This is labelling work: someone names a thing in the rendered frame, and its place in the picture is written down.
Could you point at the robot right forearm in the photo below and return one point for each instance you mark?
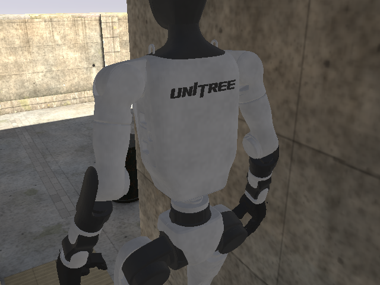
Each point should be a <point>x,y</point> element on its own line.
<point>259,177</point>

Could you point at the left robot hand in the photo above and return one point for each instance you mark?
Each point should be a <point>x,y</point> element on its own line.
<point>72,276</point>

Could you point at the robot torso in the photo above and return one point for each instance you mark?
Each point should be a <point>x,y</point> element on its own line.
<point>187,126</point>

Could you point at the robot left forearm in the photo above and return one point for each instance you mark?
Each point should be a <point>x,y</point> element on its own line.
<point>87,223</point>

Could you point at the right robot upper arm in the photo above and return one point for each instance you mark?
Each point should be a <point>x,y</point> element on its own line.
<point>254,105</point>

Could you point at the left robot upper arm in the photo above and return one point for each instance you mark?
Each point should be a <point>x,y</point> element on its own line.
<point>115,88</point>

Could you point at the right robot hand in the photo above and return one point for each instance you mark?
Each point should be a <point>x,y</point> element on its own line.
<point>257,211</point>

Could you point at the robot head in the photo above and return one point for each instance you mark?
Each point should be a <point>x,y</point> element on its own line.
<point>181,19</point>

